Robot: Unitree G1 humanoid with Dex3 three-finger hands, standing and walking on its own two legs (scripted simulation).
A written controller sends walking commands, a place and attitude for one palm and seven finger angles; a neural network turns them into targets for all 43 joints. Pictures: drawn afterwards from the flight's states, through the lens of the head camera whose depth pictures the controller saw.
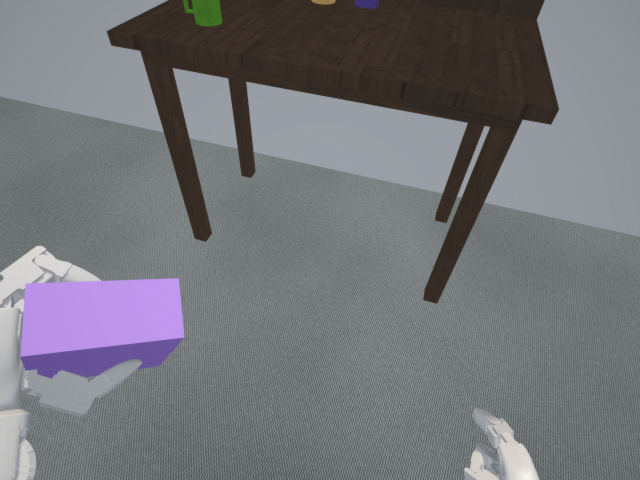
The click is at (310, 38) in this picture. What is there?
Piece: table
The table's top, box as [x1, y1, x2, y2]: [107, 0, 558, 124]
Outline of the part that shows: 107,31 111,45 550,124 558,110 537,23 534,19 394,0 379,0 378,6 372,9 357,7 354,4 354,0 335,0 334,3 326,5 316,4 310,0 220,0 222,22 216,26 206,27 197,25 194,21 193,14 187,14 184,11 182,0 168,0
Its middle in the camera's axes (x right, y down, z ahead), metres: +0.06 -0.62 +1.16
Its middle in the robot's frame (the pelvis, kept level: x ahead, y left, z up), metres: +1.29 +0.01 +0.06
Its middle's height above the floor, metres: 0.83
